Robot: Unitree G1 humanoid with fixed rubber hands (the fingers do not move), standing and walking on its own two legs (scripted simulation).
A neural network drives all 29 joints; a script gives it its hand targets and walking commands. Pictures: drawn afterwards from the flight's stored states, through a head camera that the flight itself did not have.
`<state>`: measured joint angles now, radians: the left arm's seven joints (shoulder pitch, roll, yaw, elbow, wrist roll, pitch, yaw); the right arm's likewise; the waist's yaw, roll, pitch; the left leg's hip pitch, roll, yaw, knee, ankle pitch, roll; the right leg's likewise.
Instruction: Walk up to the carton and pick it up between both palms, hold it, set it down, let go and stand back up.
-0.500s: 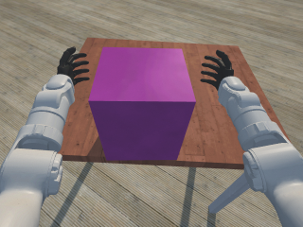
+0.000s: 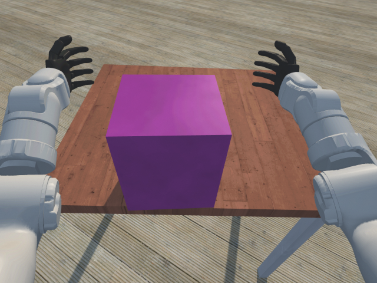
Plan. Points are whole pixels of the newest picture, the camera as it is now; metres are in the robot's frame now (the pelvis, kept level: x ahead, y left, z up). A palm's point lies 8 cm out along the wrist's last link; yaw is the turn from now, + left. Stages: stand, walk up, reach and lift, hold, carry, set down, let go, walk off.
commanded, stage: set down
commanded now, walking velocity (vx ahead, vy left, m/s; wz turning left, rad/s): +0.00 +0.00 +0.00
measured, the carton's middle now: (170, 144) +0.42 +0.05 +0.09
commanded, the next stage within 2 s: none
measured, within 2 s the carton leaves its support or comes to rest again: neither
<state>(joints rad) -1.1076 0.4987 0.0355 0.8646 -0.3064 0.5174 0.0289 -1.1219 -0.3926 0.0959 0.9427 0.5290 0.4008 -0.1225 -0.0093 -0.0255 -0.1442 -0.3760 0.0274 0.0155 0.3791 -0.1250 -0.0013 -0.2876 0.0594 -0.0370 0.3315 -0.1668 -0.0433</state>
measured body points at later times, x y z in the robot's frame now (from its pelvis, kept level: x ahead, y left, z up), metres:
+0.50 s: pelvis -0.02 +0.01 +0.00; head -0.02 +0.03 +0.45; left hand +0.38 +0.25 +0.17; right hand +0.40 -0.17 +0.16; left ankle +0.03 +0.12 -0.74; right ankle -0.01 -0.09 -0.74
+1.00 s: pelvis -0.01 +0.01 +0.00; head -0.03 +0.03 +0.45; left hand +0.33 +0.24 +0.13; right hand +0.33 -0.19 +0.12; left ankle +0.03 +0.12 -0.74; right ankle -0.01 -0.09 -0.74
